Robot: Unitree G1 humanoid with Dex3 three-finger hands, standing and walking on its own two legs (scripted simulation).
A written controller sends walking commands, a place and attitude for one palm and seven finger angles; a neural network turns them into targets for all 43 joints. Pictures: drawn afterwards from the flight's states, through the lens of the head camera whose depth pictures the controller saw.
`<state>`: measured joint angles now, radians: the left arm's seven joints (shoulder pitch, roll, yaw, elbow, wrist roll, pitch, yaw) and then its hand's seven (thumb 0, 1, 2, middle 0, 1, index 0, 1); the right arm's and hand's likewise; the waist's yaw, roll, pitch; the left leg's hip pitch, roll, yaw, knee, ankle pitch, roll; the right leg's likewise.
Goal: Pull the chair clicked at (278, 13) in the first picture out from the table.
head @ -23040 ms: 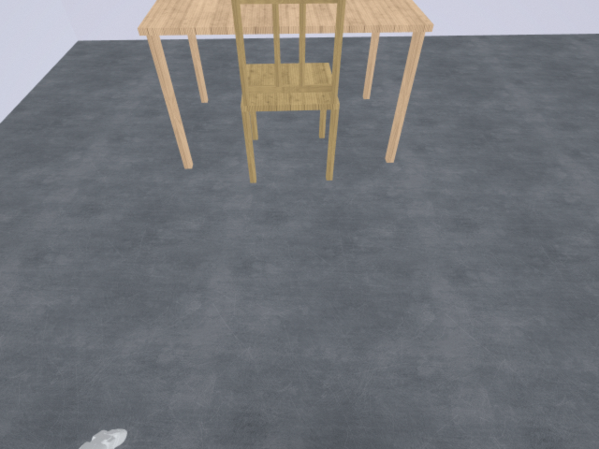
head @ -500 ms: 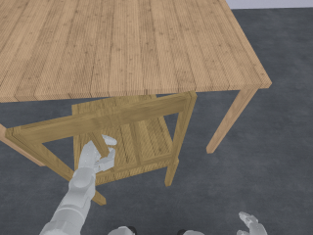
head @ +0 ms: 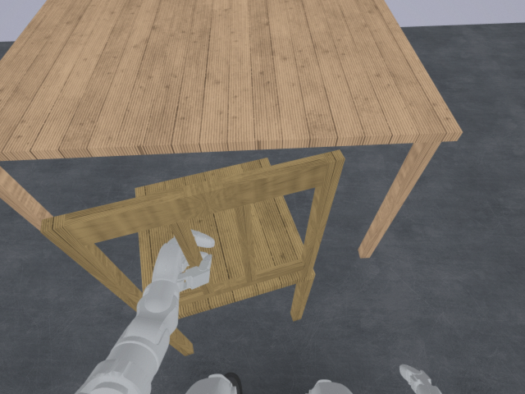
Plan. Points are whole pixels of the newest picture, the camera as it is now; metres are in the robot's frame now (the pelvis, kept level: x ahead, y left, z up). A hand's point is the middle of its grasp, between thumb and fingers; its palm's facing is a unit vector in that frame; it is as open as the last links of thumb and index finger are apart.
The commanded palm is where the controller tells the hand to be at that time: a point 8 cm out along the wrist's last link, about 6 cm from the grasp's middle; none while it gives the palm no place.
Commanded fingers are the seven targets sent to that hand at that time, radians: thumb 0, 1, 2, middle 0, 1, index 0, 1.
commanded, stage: step backward, pulling the chair out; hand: left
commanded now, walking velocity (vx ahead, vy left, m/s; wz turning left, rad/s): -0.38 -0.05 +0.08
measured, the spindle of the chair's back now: (195, 260) +0.35 +0.14 -0.08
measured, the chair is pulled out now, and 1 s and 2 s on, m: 0.15 0.24 0.43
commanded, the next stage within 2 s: none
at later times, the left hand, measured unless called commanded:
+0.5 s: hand (204, 278) +0.30 +0.11 -0.06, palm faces -0.03 -0.98 -0.17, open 5.4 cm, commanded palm +0.27 +0.16 -0.05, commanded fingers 0.00 0.90 0.90 -0.50 -1.45 -0.50 -1.45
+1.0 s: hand (194, 326) +0.23 +0.12 -0.06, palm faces -0.03 -0.98 -0.20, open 5.5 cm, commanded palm +0.20 +0.17 -0.05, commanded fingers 0.00 0.90 0.90 -0.50 -1.45 -0.50 -1.45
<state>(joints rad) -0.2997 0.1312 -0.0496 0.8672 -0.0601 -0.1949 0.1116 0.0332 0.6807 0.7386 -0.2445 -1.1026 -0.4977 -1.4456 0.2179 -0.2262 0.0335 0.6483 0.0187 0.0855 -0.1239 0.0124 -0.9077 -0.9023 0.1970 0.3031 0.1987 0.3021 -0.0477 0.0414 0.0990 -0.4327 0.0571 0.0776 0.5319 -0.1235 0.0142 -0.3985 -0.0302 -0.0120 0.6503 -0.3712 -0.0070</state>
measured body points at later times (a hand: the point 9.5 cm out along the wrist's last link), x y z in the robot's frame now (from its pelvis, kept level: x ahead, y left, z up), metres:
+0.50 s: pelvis -0.03 -0.01 +0.01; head +0.06 -0.01 +0.44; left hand +0.30 +0.16 -0.04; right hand +0.12 -0.25 -0.12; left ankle -0.01 +0.13 -0.73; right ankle +0.04 -0.14 -0.73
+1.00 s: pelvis -0.10 -0.01 +0.01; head +0.00 -0.03 +0.45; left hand +0.22 +0.17 -0.04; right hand +0.03 -0.22 -0.13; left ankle -0.04 +0.12 -0.73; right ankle -0.11 -0.13 -0.73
